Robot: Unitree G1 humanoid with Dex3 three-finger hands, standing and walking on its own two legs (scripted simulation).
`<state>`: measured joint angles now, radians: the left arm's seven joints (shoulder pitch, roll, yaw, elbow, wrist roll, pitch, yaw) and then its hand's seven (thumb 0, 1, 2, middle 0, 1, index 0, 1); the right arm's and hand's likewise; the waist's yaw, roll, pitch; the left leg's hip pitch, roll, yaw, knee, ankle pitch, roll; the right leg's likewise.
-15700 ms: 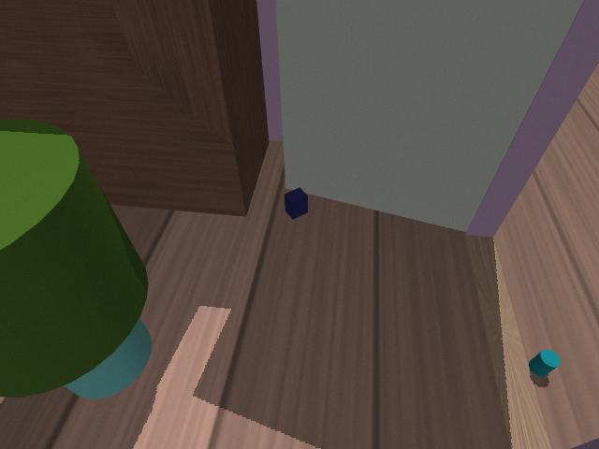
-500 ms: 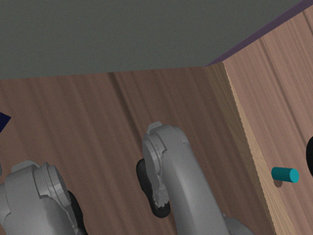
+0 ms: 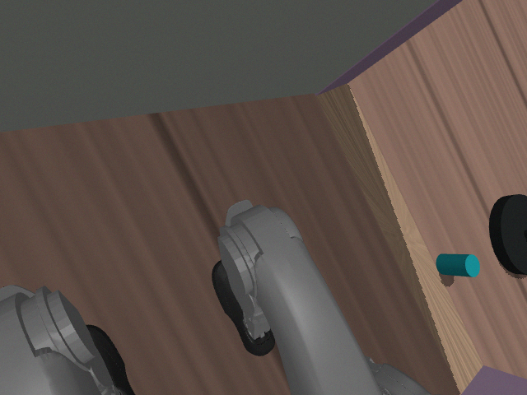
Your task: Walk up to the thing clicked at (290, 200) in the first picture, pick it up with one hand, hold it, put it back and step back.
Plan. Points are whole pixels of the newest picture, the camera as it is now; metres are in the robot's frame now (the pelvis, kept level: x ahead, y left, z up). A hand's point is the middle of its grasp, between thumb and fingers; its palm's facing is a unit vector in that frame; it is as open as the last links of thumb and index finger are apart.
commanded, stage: rest palm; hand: left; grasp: from above
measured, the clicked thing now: out of the picture +0.43 +0.33 -0.26
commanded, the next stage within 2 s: close in 0.30 s
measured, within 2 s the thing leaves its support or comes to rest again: neither
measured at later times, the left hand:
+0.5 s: hand out of the picture +0.41 +0.35 -0.22, palm faces -0.24 -0.37 -0.89, open 14.2 cm
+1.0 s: hand out of the picture +0.41 +0.34 -0.22, palm faces -0.25 -0.36 -0.90, open 12.7 cm
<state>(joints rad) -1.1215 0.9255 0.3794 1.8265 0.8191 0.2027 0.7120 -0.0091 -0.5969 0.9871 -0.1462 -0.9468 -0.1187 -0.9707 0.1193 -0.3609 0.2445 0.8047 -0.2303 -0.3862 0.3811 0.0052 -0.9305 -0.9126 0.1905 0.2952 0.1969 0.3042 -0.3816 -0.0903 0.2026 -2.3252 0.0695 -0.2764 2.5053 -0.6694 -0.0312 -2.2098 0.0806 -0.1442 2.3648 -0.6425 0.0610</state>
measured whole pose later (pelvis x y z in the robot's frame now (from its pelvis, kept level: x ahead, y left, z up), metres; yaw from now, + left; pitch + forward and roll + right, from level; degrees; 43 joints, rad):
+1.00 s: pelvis -0.01 +0.00 +0.01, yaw +0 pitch +23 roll -13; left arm -1.14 0.95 0.29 1.89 0.81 0.20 0.73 0.01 -0.32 0.70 -0.47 -0.64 -0.44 -0.66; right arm 0.13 -0.38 0.29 0.78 -0.24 -0.45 0.36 0.01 -0.91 -0.90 0.19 0.30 0.20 0.30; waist -0.40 -0.11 0.22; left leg -2.28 0.06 -0.29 2.50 -0.66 -0.03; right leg -2.15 0.08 -0.16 2.34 -0.63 0.06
